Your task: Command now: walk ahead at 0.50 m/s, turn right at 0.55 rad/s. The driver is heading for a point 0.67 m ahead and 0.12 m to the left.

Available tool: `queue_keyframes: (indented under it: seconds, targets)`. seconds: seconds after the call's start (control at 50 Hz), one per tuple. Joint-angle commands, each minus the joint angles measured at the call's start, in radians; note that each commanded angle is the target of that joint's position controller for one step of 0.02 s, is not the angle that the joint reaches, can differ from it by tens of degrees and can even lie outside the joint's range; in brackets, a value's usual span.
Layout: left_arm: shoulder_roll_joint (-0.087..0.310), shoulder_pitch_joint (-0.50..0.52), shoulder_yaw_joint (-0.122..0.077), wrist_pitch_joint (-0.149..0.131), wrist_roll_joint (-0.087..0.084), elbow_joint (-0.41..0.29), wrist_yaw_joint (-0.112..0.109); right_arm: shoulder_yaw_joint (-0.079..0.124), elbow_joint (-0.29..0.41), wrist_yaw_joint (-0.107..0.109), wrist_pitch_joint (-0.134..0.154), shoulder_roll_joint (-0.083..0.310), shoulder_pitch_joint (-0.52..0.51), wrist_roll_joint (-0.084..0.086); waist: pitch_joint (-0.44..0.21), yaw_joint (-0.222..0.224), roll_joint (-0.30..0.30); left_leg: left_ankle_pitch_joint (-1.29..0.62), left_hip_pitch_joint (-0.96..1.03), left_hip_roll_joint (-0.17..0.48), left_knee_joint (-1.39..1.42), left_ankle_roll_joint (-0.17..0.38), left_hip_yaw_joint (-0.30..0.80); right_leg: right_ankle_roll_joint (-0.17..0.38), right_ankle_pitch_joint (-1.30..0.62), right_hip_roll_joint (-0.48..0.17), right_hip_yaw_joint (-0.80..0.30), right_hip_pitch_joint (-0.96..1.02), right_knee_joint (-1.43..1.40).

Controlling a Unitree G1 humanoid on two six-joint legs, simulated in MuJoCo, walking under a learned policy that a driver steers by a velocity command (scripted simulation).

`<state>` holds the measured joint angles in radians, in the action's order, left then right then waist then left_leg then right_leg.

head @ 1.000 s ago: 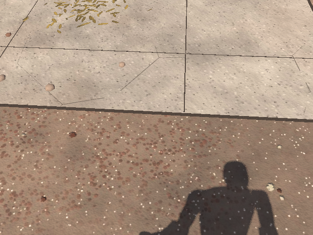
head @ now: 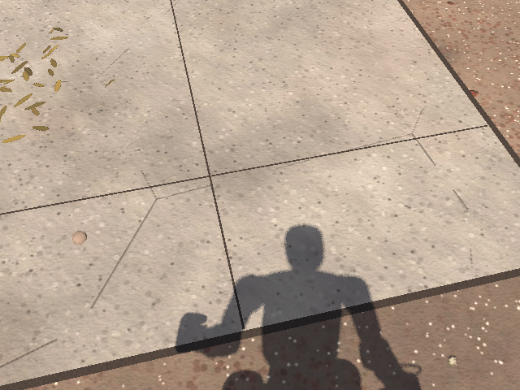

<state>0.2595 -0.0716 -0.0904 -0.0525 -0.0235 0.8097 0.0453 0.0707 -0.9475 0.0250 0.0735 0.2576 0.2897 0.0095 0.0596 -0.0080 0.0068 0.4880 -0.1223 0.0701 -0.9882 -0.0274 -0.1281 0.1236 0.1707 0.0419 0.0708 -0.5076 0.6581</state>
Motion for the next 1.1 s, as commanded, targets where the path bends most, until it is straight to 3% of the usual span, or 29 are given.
queue_keyframes:
  seconds: [0.02, 0.04, 0.06, 0.08, 0.12, 0.16, 0.26, 0.36, 0.4, 0.44, 0.48, 0.5, 0.52, 0.54, 0.56, 0.58, 0.6, 0.66, 0.72, 0.76, 0.84, 0.92, 0.94, 0.96, 0.98, 1.0, 1.02, 1.04, 1.1]
  targets:
    - [0.179, -0.301, -0.046, -0.013, 0.01, 0.007, -0.016, 0.008, 0.169, -0.028, 0.098, 0.118, -0.113, 0.049, -0.274, 0.123, 0.089, -0.012, -0.723, -0.037, -0.443, 0.049, 0.223, 0.261, 0.044, -0.34, -0.706, 0.814, -0.365]
    - [0.125, -0.218, -0.029, -0.02, 0.006, -0.003, -0.014, 0.009, 0.141, -0.023, 0.097, 0.115, -0.093, 0.036, -0.187, 0.063, -0.021, -0.096, -0.666, 0.026, -0.337, 0.055, 0.209, 0.211, -0.065, -0.301, -0.548, 0.642, -0.365]
    - [0.078, -0.149, -0.014, -0.024, 0.012, -0.021, -0.016, 0.021, 0.122, -0.016, 0.084, 0.13, -0.085, 0.012, -0.15, 0.028, -0.027, -0.141, -0.582, 0.065, -0.253, 0.05, 0.197, 0.18, -0.164, -0.267, -0.444, 0.507, -0.378]
    - [0.058, -0.117, -0.004, -0.026, 0.024, -0.032, -0.02, 0.025, 0.108, -0.018, 0.065, 0.13, -0.054, 0.009, -0.135, 0.002, -0.01, -0.167, -0.515, 0.089, -0.225, 0.045, 0.198, 0.171, -0.221, -0.251, -0.389, 0.422, -0.403]
    - [0.087, -0.134, -0.007, -0.035, 0.025, -0.016, -0.025, 0.022, 0.102, -0.018, 0.035, 0.101, -0.037, 0.005, -0.112, -0.014, 0.009, -0.199, -0.476, 0.105, -0.165, 0.027, 0.182, 0.169, -0.314, -0.24, -0.318, 0.337, -0.445]
    - [0.122, -0.17, -0.014, -0.045, 0.026, 0.004, -0.035, 0.015, 0.12, -0.014, 0.018, 0.087, -0.085, 0.0, -0.077, -0.003, 0.015, -0.292, -0.529, 0.111, -0.081, 0.011, 0.172, 0.154, -0.373, -0.231, -0.242, 0.324, -0.478]
    - [0.125, -0.198, -0.006, -0.049, 0.029, 0.024, -0.049, 0.003, 0.154, -0.028, 0.023, 0.069, -0.207, 0.008, -0.037, 0.053, 0.036, -0.617, -0.544, 0.067, 0.245, 0.03, 0.145, 0.065, -0.329, -0.179, -0.084, 0.371, -0.519]
    - [0.134, -0.258, -0.005, -0.039, 0.028, 0.063, -0.054, -0.012, 0.206, -0.059, 0.029, 0.056, -0.317, 0.018, 0.012, 0.1, 0.034, -0.631, -0.602, 0.012, 0.41, 0.067, 0.126, 0.039, -0.369, -0.242, -0.031, 0.558, -0.501]
    - [0.14, -0.26, -0.007, -0.022, 0.026, 0.067, -0.059, -0.013, 0.229, -0.079, 0.032, 0.059, -0.332, 0.017, 0.009, 0.091, 0.04, -0.54, -0.622, -0.012, 0.429, 0.09, 0.104, 0.03, -0.504, -0.273, -0.015, 0.644, -0.441]
    - [0.167, -0.229, -0.012, -0.008, 0.024, 0.052, -0.071, -0.001, 0.237, -0.09, 0.028, 0.087, -0.284, 0.014, -0.046, 0.046, 0.079, -0.424, -0.531, -0.066, 0.421, 0.123, 0.048, 0.009, -0.838, -0.281, 0.013, 0.685, -0.318]
    - [0.193, -0.194, -0.015, 0.008, 0.024, 0.037, -0.083, 0.034, 0.205, -0.087, 0.018, 0.158, -0.083, 0.011, -0.164, -0.069, 0.099, -0.382, -0.261, -0.132, 0.44, 0.172, 0.019, -0.022, -1.043, -0.262, 0.043, 0.639, -0.036]
    - [0.191, -0.18, -0.01, 0.005, 0.025, 0.019, -0.089, 0.061, 0.179, -0.074, 0.013, 0.221, 0.075, 0.006, -0.252, -0.151, 0.039, -0.44, 0.026, -0.067, 0.472, 0.224, 0.147, -0.054, -0.847, -0.227, 0.06, 0.445, 0.23]
    - [0.056, -0.292, 0.032, -0.023, 0.048, -0.019, -0.068, 0.083, 0.177, -0.064, 0.012, 0.313, 0.143, 0.002, -0.383, -0.08, -0.209, -0.371, 0.44, 0.197, 0.483, 0.419, 0.653, -0.127, -0.053, -0.032, 0.029, -0.011, 0.641]
    - [0.09, -0.256, 0.036, -0.067, 0.033, -0.021, -0.046, 0.061, 0.179, -0.063, 0.011, 0.249, 0.159, 0.006, -0.481, -0.104, -0.193, -0.297, 0.576, 0.267, 0.634, 0.474, 0.953, -0.119, 0.393, 0.043, -0.162, -0.207, 0.785]
    - [0.146, -0.164, 0.02, -0.094, -0.008, -0.05, -0.03, 0.048, 0.185, -0.057, 0.009, 0.196, 0.12, 0.003, -0.348, -0.121, -0.135, -0.262, 0.496, 0.232, 0.659, 0.405, 0.799, -0.094, 0.327, -0.031, -0.206, -0.307, 0.785]
    - [0.143, -0.116, 0.025, -0.106, -0.012, -0.066, -0.029, 0.039, 0.204, -0.055, 0.008, 0.168, 0.05, 0.006, -0.234, -0.089, -0.043, -0.31, 0.33, 0.193, 0.675, 0.367, 0.67, -0.085, 0.246, -0.079, -0.188, -0.299, 0.698]
    - [0.139, -0.1, 0.02, -0.104, 0.009, -0.065, -0.036, 0.032, 0.222, -0.055, 0.007, 0.146, -0.014, 0.006, -0.149, -0.044, 0.024, -0.408, 0.16, 0.155, 0.696, 0.344, 0.582, -0.095, 0.209, -0.11, -0.167, -0.248, 0.6]
    - [0.127, -0.152, 0.009, -0.064, 0.035, -0.074, -0.049, 0.025, 0.26, -0.047, 0.006, 0.138, -0.079, -0.005, -0.099, 0.033, -0.03, -0.556, -0.084, 0.094, 0.759, 0.342, 0.473, -0.14, 0.168, -0.149, -0.148, -0.104, 0.448]
    - [0.096, -0.088, 0.019, -0.047, 0.041, -0.108, -0.061, 0.039, 0.266, -0.029, 0.007, 0.182, -0.055, 0.003, -0.082, 0.021, -0.059, -0.606, -0.18, 0.045, 0.77, 0.318, 0.379, -0.186, 0.017, -0.13, -0.114, -0.077, 0.25]
    - [0.075, -0.026, 0.029, -0.049, 0.04, -0.122, -0.058, 0.038, 0.263, -0.02, 0.0, 0.179, -0.037, 0.007, -0.077, -0.008, -0.079, -0.63, -0.197, 0.001, 0.742, 0.272, 0.312, -0.192, -0.145, -0.103, -0.099, -0.026, 0.071]
    - [0.081, 0.056, 0.029, -0.065, 0.032, -0.151, -0.04, 0.032, 0.231, -0.01, -0.022, 0.162, 0.052, 0.006, -0.112, -0.064, -0.113, -0.676, -0.113, 0.011, 0.643, 0.219, 0.328, -0.172, -0.318, -0.039, -0.091, 0.041, -0.108]
    - [0.12, -0.037, 0.009, -0.082, 0.051, -0.135, -0.028, 0.021, 0.238, -0.001, -0.034, 0.133, 0.015, -0.003, -0.142, 0.005, -0.123, -0.716, -0.005, 0.034, 0.458, 0.166, 0.4, -0.098, -0.309, -0.038, -0.102, 0.135, -0.234]
    - [0.154, -0.092, 0.001, -0.09, 0.066, -0.128, -0.032, 0.014, 0.253, -0.001, -0.03, 0.109, 0.011, -0.011, -0.191, 0.025, -0.088, -0.689, -0.038, -0.024, 0.351, 0.125, 0.377, -0.066, -0.552, -0.096, -0.133, 0.27, -0.234]
    - [0.208, -0.164, -0.006, -0.091, 0.088, -0.133, -0.036, 0.001, 0.266, -0.003, -0.02, 0.075, 0.085, -0.023, -0.314, 0.017, 0.052, -0.417, -0.209, -0.1, 0.13, 0.07, 0.331, 0.037, -0.941, -0.277, -0.291, 0.55, -0.132]
    - [0.175, -0.235, -0.002, -0.071, 0.073, -0.102, -0.034, -0.011, 0.241, -0.008, -0.015, 0.065, 0.214, -0.007, -0.466, 0.018, 0.283, 0.178, -0.374, -0.165, -0.138, 0.006, 0.285, 0.209, -1.036, -0.464, -0.532, 0.749, -0.132]
    - [0.128, -0.248, 0.011, -0.054, 0.037, -0.1, -0.029, 0.002, 0.227, -0.014, -0.026, 0.139, 0.207, 0.001, -0.474, 0.033, 0.196, 0.238, -0.427, -0.124, -0.217, -0.011, 0.323, 0.205, -0.769, -0.452, -0.601, 0.724, -0.168]
    - [0.119, -0.198, 0.016, -0.039, 0.027, -0.106, -0.03, 0.01, 0.237, -0.012, -0.045, 0.161, 0.113, 0.008, -0.363, 0.045, 0.117, 0.184, -0.478, -0.097, -0.266, -0.03, 0.303, 0.164, -0.563, -0.408, -0.544, 0.631, -0.199]
    - [0.102, -0.137, 0.027, -0.026, 0.035, -0.113, -0.031, 0.009, 0.246, -0.005, -0.067, 0.153, 0.051, 0.005, -0.281, 0.035, 0.066, 0.134, -0.484, -0.07, -0.237, -0.037, 0.273, 0.136, -0.403, -0.369, -0.492, 0.508, -0.245]
    - [0.101, 0.0, 0.032, 0.002, 0.052, -0.118, -0.033, -0.003, 0.247, 0.008, -0.108, 0.088, 0.036, -0.005, -0.147, -0.029, 0.134, 0.048, -0.281, -0.032, 0.059, -0.04, 0.192, 0.073, -0.219, -0.241, -0.312, 0.178, -0.35]
